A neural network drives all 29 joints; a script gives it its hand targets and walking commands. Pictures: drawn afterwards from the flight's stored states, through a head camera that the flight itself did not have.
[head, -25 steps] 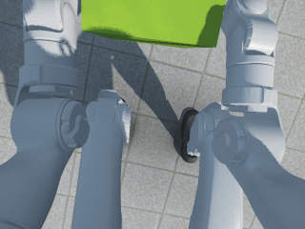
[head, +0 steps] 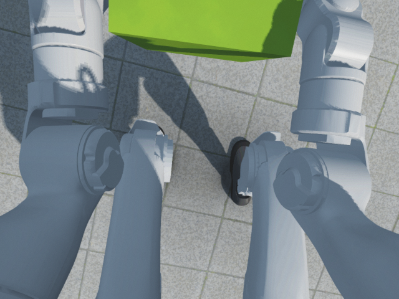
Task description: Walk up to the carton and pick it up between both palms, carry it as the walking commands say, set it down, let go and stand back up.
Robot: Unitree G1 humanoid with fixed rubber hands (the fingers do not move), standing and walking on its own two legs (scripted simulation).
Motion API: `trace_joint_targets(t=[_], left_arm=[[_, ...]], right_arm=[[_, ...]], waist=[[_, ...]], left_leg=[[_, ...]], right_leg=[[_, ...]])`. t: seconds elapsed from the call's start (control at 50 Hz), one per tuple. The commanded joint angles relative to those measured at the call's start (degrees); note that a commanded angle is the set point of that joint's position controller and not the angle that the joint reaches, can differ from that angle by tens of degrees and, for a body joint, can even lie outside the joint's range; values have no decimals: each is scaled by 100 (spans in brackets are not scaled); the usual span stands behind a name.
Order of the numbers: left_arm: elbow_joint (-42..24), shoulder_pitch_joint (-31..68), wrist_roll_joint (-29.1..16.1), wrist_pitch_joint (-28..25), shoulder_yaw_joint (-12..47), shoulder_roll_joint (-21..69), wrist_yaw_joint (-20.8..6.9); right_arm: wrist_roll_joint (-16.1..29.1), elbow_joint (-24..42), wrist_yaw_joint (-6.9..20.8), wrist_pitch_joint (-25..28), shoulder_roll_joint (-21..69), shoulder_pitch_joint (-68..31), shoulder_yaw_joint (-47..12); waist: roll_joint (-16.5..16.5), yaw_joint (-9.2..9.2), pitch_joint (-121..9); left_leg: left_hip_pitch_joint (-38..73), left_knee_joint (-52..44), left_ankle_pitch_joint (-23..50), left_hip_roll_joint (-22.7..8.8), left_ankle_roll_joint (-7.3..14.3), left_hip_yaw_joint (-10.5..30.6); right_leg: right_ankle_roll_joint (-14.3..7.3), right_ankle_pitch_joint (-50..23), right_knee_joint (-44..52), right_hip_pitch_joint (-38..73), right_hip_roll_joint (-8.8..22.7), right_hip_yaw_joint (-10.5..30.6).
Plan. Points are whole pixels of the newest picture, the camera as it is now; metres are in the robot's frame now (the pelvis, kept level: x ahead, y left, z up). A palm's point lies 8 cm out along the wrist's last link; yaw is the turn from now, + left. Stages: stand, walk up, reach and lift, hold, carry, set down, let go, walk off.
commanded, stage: reach and lift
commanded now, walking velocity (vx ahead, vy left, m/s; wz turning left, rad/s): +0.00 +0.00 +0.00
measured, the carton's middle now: out of the picture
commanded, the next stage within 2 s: none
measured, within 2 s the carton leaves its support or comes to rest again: neither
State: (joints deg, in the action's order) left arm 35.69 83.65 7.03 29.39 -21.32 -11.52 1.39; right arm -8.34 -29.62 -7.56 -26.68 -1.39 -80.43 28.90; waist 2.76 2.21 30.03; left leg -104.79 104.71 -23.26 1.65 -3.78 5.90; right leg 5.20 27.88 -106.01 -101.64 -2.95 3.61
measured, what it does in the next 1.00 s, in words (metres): rises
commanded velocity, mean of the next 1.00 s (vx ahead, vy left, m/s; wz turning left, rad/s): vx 0.00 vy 0.00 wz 0.00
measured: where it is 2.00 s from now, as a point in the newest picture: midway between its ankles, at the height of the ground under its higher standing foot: (196, 177)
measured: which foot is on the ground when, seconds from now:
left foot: down 0.00-1.00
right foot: down 0.00-1.00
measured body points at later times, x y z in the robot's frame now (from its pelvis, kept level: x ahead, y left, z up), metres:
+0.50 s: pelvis +0.00 +0.00 +0.05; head +0.32 +0.03 +0.35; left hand +0.55 +0.18 -0.02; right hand +0.55 -0.11 -0.01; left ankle +0.17 +0.14 -0.44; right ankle +0.15 -0.15 -0.44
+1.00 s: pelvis +0.00 -0.01 +0.11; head +0.29 +0.03 +0.43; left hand +0.53 +0.18 +0.05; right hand +0.53 -0.12 +0.05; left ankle +0.17 +0.14 -0.44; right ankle +0.15 -0.14 -0.44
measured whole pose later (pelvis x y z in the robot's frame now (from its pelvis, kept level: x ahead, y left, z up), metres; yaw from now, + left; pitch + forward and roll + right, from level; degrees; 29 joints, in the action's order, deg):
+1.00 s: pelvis +0.00 -0.01 +0.11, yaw +2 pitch +14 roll -1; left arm 32.4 72.8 6.7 30.2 -20.3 -7.6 2.1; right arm -8.8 -26.3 -6.8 -27.8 1.4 -68.8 27.2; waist 2.1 1.0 30.0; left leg -78.7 83.7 -19.4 1.8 -3.7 5.7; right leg 3.9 24.1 -85.7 -76.1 -2.5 3.9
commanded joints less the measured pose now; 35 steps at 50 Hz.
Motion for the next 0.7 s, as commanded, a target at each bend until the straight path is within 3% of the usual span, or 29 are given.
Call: trace_joint_targets(t=[0.0,0.02,0.04,0.08,0.1,0.16,0.18,0.22,0.26,0.28,0.3,0.32,0.38,0.42,0.44,0.46,0.5,0.56,0.6,0.64,0.66,0.68], left_arm=[[-489,3915,-1163,-249,3150,6362,-1653],[-583,3899,-1231,-262,3248,6456,-1665],[-746,3972,-1374,-233,3475,6681,-1663],[-754,3879,-1349,-253,3435,6521,-1644],[-1037,3998,-1525,-255,3667,6657,-1625],[-927,3737,-1458,-265,3559,6500,-1593],[-927,3754,-1472,-255,3625,6469,-1598],[-967,3736,-1424,-262,3680,6430,-1577],[-1079,3807,-1416,-271,3682,6374,-1545],[-742,3517,-1304,-234,3537,6410,-1544],[-874,3503,-1337,-244,3563,6452,-1533],[-975,3691,-1398,-249,3647,6426,-1534],[-1072,3833,-1437,-243,3683,6433,-1549],[-858,3774,-1326,-220,3517,6346,-1546],[-902,3774,-1394,-184,3639,6537,-1539],[-768,3724,-1348,-177,3535,6543,-1546],[-700,3783,-1318,-160,3484,6591,-1574],[-629,3662,-1304,-136,3453,6616,-1610],[-758,3774,-1411,-133,3561,6693,-1623],[-734,3699,-1410,-105,3561,6736,-1625],[-918,3732,-1476,-113,3676,6838,-1626],[-666,3637,-1417,-90,3551,6773,-1648]], right_arm=[[1092,-306,1943,-164,6147,-3873,-3683],[1139,-198,1941,-149,6189,-3849,-3789],[1143,32,1930,-109,6050,-3926,-3851],[1158,-57,1900,-134,6149,-3725,-3901],[1179,99,1888,-125,6123,-3669,-4019],[1293,316,1837,-108,6186,-3838,-4289],[1289,280,1838,-110,6124,-3813,-4249],[1304,248,1809,-121,6278,-3682,-4344],[1321,130,1804,-139,6289,-3545,-4276],[1314,268,1793,-119,6219,-3785,-4335],[1362,385,1793,-119,6294,-3825,-4436],[1314,171,1811,-132,6233,-3653,-4326],[1244,5,1799,-183,6316,-3453,-4234],[1186,-177,1828,-198,6350,-3498,-4100],[1246,73,1843,-170,6280,-3668,-4136],[1239,84,1843,-173,6261,-3748,-4131],[1104,-223,1871,-206,6258,-3553,-3870],[1130,9,1899,-219,6282,-3684,-4008],[1111,-20,1915,-215,6302,-3633,-3992],[1167,-32,1931,-246,6269,-3556,-3977],[1151,51,1949,-242,6300,-3537,-4011],[1111,-12,1957,-240,6244,-3588,-3965]], waist=[[-547,32,-13250],[-610,63,-13564],[-662,-169,-13923],[-512,-112,-13862],[-531,-229,-14267],[-329,34,-14003],[-363,-53,-13878],[-406,109,-13863],[-385,63,-13756],[-342,214,-13574],[-222,246,-13723],[-336,125,-13628],[-366,51,-13681],[-368,121,-13280],[-453,49,-13562],[-492,134,-13466],[-517,-87,-13119],[-499,3,-13312],[-487,-175,-13459],[-602,-174,-13433],[-543,-262,-13603],[-503,-242,-13332]], left_leg=[[4974,-1339,586,638,204,-1211],[5097,-1293,782,650,176,-1282],[5465,-1322,849,670,135,-1132],[5391,-1342,1109,680,150,-1188],[5679,-1363,1219,693,130,-1114],[5504,-1422,1257,697,201,-1152],[5485,-1488,1114,699,192,-1110],[5536,-1566,1194,715,194,-1156],[5579,-1665,1019,708,210,-1118],[5529,-1724,953,724,225,-1128],[5632,-1741,1002,742,251,-1120],[5643,-1794,901,722,216,-1097],[5720,-1957,649,712,208,-1095],[5675,-2058,418,698,221,-1072],[5962,-2133,379,708,204,-978],[5904,-2157,333,713,213,-1034],[5809,-2265,64,690,189,-993],[5997,-2406,125,722,202,-1043],[6169,-2473,110,709,164,-934],[6360,-2589,65,715,152,-967],[6575,-2645,76,718,159,-910],[6396,-2664,9,704,164,-941]], right_leg=[[-259,-260,1505,2790,-740,-1099],[-274,-419,1533,2978,-750,-1056],[-297,-580,1505,3050,-777,-1117],[-248,-754,1542,3198,-779,-1085],[-278,-888,1552,3346,-801,-1083],[-241,-843,1670,3584,-770,-936],[-241,-769,1669,3490,-790,-972],[-236,-853,1785,3693,-790,-875],[-234,-745,1867,3743,-774,-864],[-225,-603,1914,3705,-770,-860],[-218,-650,1943,3865,-756,-848],[-237,-585,1997,3797,-749,-839],[-238,-442,2148,3974,-742,-838],[-243,-169,2259,3735,-717,-821],[-264,-216,2254,3779,-721,-877],[-294,-121,2349,3837,-703,-797],[-308,62,2456,3691,-685,-854],[-312,40,2647,3984,-675,-815],[-315,-13,2665,3968,-686,-856],[-337,57,2850,4116,-675,-819],[-335,-23,2859,4186,-687,-852],[-342,140,2944,4086,-666,-824]])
